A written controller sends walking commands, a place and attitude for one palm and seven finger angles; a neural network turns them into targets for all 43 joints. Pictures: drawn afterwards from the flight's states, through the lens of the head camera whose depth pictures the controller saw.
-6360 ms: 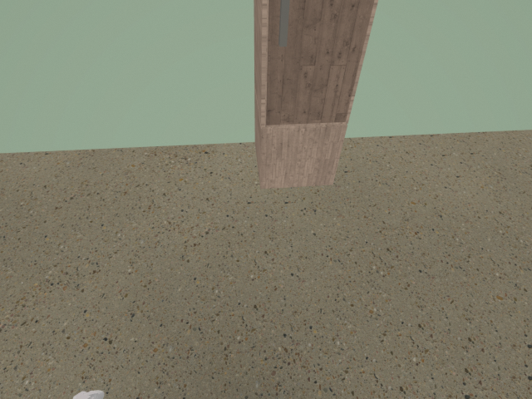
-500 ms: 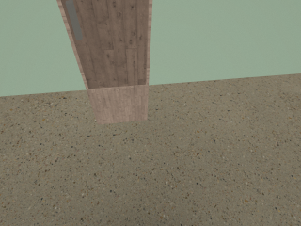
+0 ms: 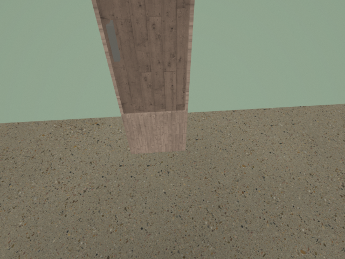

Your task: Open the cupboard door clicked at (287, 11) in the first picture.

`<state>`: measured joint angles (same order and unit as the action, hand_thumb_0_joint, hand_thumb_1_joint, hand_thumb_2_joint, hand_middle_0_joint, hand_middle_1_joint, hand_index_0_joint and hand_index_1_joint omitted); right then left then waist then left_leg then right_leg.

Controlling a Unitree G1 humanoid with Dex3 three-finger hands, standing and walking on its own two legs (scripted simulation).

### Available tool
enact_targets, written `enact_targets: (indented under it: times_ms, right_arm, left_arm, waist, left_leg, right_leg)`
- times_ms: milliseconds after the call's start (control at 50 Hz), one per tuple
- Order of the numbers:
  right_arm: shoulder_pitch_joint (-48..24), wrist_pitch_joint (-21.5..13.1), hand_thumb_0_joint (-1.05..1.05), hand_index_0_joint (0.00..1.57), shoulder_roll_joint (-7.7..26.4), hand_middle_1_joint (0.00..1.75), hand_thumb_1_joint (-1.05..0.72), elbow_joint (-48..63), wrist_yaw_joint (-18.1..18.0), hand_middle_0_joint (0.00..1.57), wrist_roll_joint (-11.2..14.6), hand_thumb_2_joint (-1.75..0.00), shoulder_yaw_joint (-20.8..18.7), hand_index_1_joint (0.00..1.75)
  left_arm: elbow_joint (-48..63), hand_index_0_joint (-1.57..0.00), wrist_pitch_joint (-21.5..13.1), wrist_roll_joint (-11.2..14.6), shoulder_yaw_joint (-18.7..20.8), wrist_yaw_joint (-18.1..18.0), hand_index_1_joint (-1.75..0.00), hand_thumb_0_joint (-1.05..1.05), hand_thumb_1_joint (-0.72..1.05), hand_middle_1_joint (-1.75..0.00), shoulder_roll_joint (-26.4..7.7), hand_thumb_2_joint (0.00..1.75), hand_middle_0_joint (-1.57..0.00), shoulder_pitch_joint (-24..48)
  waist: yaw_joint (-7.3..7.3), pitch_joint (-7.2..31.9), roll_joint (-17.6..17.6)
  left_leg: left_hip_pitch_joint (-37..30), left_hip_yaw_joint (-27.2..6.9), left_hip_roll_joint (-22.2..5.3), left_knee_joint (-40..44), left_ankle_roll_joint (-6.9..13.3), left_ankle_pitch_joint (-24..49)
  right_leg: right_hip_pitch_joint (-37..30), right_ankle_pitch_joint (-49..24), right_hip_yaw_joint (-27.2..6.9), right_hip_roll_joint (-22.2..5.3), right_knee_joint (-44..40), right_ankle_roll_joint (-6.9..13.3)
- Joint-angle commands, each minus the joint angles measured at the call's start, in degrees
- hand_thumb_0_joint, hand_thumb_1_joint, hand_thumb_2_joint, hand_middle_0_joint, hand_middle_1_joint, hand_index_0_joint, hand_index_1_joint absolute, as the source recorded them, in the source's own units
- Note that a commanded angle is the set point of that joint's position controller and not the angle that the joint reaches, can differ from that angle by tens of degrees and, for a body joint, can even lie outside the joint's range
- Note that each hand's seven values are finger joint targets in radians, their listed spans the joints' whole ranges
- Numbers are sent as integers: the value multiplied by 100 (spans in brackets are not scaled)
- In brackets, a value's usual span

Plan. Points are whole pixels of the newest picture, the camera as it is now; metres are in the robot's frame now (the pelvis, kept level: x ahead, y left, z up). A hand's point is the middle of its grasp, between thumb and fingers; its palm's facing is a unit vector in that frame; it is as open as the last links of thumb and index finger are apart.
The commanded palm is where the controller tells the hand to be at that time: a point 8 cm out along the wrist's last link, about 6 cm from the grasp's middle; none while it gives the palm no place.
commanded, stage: take the last steps up to it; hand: left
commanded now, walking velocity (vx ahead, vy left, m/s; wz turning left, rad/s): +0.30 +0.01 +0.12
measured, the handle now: (114, 41) +0.89 +0.28 +0.09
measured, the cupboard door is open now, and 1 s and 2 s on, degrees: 0 0 0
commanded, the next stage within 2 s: come to a stop and stand still in 1.04 s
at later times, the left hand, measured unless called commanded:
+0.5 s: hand out of the picture -0.05 +0.18 -0.18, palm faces +0.19 -0.97 -0.12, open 7.4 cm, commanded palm none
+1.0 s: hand (116, 182) +0.38 +0.21 -0.16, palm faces +0.02 -0.97 -0.23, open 7.4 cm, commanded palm none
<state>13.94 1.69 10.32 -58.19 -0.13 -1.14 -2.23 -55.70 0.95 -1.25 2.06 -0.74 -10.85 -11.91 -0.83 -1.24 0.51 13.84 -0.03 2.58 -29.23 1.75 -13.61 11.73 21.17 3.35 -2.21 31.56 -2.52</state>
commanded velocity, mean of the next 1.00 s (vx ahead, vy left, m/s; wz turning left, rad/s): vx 0.28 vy -0.04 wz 0.00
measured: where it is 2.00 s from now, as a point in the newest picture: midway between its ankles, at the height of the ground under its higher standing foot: (177, 254)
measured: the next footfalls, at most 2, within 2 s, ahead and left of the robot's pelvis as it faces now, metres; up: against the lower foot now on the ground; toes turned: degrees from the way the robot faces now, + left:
left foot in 0.46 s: +0.16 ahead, +0.17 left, +0.00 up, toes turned +13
right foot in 0.92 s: +0.38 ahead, -0.08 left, +0.00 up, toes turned -7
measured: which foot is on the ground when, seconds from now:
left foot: down 0.00-0.00, up 0.02-0.44, down 0.46-0.92, up 0.94-1.00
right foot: down 0.00-0.46, up 0.48-0.90, down 0.92-1.00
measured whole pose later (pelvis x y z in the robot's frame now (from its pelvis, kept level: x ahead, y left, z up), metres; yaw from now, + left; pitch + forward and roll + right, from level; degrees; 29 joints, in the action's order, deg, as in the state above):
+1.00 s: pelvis +0.27 +0.02 -0.01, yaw +2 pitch -2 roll +0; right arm 22.7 -0.5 8.4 -66.1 0.0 -0.7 -2.6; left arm -56.3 -3.9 -1.4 3.1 0.6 -10.3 -6.3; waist -2.5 -4.5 1.7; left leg 13.1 4.1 -5.2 -58.1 0.1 -29.2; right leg 21.4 12.8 8.7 -3.7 36.6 2.6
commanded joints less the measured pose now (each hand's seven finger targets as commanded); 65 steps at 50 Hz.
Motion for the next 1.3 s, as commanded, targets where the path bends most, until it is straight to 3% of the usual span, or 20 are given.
enact_targets:
  times_ms: [0,20,80,120,320,400,420,440,460,520,600,820,860,880,900,920,980,1040,1200,1280]
  right_arm:
    - [-461,-126,0,20,603,30,-90,674,18,20,-15,-90,-178,30]
    - [-585,-81,0,20,707,30,-90,698,64,20,-53,-90,-223,30]
    - [69,-56,0,20,489,30,-90,240,156,20,-77,-90,-261,30]
    - [199,-75,0,20,361,30,-90,158,170,20,-60,-90,-262,30]
    - [-695,-286,0,20,85,30,-90,340,202,20,-5,-90,-146,30]
    - [306,-455,0,20,220,30,-90,-51,97,20,-12,-90,-139,30]
    - [1030,-504,0,20,673,30,-90,-271,22,20,-28,-90,-237,30]
    - [1744,-517,0,20,1282,30,-90,-454,-53,20,-67,-90,-383,30]
    - [1966,-461,0,20,1347,30,-90,-526,-86,20,-56,-90,-374,30]
    - [892,-491,0,20,603,30,-90,-285,-118,20,-40,-90,-235,30]
    - [583,-615,0,20,410,30,-90,-165,-147,20,-19,-90,-146,30]
    - [920,-524,0,20,701,30,-90,-329,-96,20,-99,-90,-261,30]
    - [860,-490,0,20,711,30,-90,-359,-90,20,-71,-90,-241,30]
    - [876,-513,0,20,610,30,-90,-378,-64,20,-22,-90,-217,30]
    - [1086,-548,0,20,236,30,-90,-282,-18,20,50,-90,-128,30]
    - [894,-481,0,20,335,30,-90,-70,-34,20,96,-90,-120,30]
    - [315,-404,0,20,282,30,-90,-45,-10,20,10,-90,-154,30]
    - [903,-255,0,20,43,30,-90,-266,14,20,-37,-90,-111,30]
    - [588,-320,0,20,-82,30,-90,-300,-64,20,26,-90,81,30]
    - [289,-316,0,20,710,30,-90,-245,-204,20,72,-90,-19,30]
  left_arm:
    - [-10,-20,-171,-33,266,-83,-30,0,90,-30,-1284,90,-20,-1326]
    - [-29,-20,-216,-14,288,-114,-30,0,90,-30,-1184,90,-20,-1246]
    - [-8,-20,-359,-2,135,-70,-30,0,90,-30,-649,90,-20,-660]
    - [-129,-20,-440,13,91,-66,-30,0,90,-30,-473,90,-20,-894]
    - [-832,-20,-487,-63,117,-52,-30,0,90,-30,-506,90,-20,-1794]
    - [-899,-20,-401,-1,138,-47,-30,0,90,-30,-435,90,-20,-1648]
    - [-878,-20,-393,18,94,-18,-30,0,90,-30,-207,90,-20,-1711]
    - [-716,-20,-385,53,45,12,-30,0,90,-30,106,90,-20,-1685]
    - [-495,-20,-353,-6,40,-11,-30,0,90,-30,-49,90,-20,-1230]
    - [-499,-20,-308,-47,115,103,-30,0,90,-30,-60,90,-20,-621]
    - [-524,-20,-161,-62,125,161,-30,0,90,-30,141,90,-20,-934]
    - [161,-20,-216,-22,177,229,-30,0,90,-30,-164,90,-20,494]
    - [-72,-20,-298,-36,217,217,-30,0,90,-30,-320,90,-20,-247]
    - [-318,-20,-371,-51,288,182,-30,0,90,-30,-590,90,-20,-993]
    - [-520,-20,-450,-78,440,105,-30,0,90,-30,-1232,90,-20,-1720]
    - [-532,-20,-427,44,459,67,-30,0,90,-30,-1519,90,-20,-1958]
    - [-205,-20,-398,38,290,-6,-30,0,90,-30,-898,90,-20,-574]
    - [-149,-20,-445,-4,154,-30,-30,0,90,-30,-487,90,-20,-68]
    - [-474,-20,-323,57,65,-81,-30,0,90,-30,-436,90,-20,-292]
    - [-551,-20,-93,108,-16,-156,-30,0,90,-30,-189,90,-20,-871]
  waist:
    - [664,-564,-1571]
    - [569,-827,-1526]
    - [33,-866,-615]
    - [50,-715,-670]
    - [406,-713,-1002]
    - [-67,-180,-521]
    - [-352,279,499]
    - [-544,635,1763]
    - [-689,559,1537]
    - [-296,-621,478]
    - [68,-517,675]
    - [-73,-649,493]
    - [289,-195,227]
    - [638,214,-172]
    - [813,933,-1607]
    - [805,1064,-1617]
    - [394,33,-495]
    - [-121,-39,-724]
    - [-69,171,-462]
    - [151,159,1217]
  left_leg:
    - [2553,-154,-213,-2042,-125,-1869]
    - [2539,-281,-368,-2675,-110,-1525]
    - [2175,-101,-591,-3247,-216,-280]
    - [2048,33,-656,-3206,-295,96]
    - [1593,611,-782,-1154,-275,-292]
    - [-669,1003,-462,262,-198,138]
    - [-1897,202,-1083,553,-1,-68]
    - [-2599,-1722,-2580,1116,490,-211]
    - [-2324,-2228,-2929,1599,782,-832]
    - [-566,-1409,-2563,1990,711,-1030]
    - [-290,-216,-2069,2050,606,151]
    - [-655,122,-2047,1450,600,1113]
    - [-573,457,-1707,399,369,1778]
    - [-18,729,-1431,-744,179,1760]
    - [1256,1146,-758,-2532,-75,-117]
    - [1742,625,-460,-3852,-89,-2132]
    - [2050,-12,-1045,-4422,-60,-1000]
    - [1242,230,-1069,-3386,-228,-561]
    - [-273,479,-698,111,-390,803]
    - [-679,-636,-2049,778,410,4451]
  right_leg:
    - [-709,2648,-2996,-2393,-2790,1058]
    - [-176,3041,-3247,-2380,-3033,1109]
    - [160,1315,-1470,-1560,-2623,741]
    - [-5,494,-925,-1345,-2542,676]
    - [-500,-639,-637,-1493,-2121,975]
    - [165,-1173,-107,-1012,-806,683]
    - [828,-1061,188,-669,519,468]
    - [1982,810,661,-104,2028,204]
    - [2360,1371,192,-53,2988,268]
    - [2493,196,-154,-633,3629,276]
    - [2052,-546,-47,-665,2941,108]
    - [1338,-833,359,-327,516,193]
    - [104,-1104,648,9,-149,296]
    - [-1088,-1241,293,-233,-344,450]
    - [-2415,-1717,-1547,-1685,-736,960]
    - [-2264,-2063,-2659,-2448,-1397,1455]
    - [-483,-475,-1767,-1991,-1860,1382]
    - [467,-1239,-421,-1459,-1979,1057]
    - [158,-2740,61,-950,-1040,859]
    - [319,-363,300,-233,-27,117]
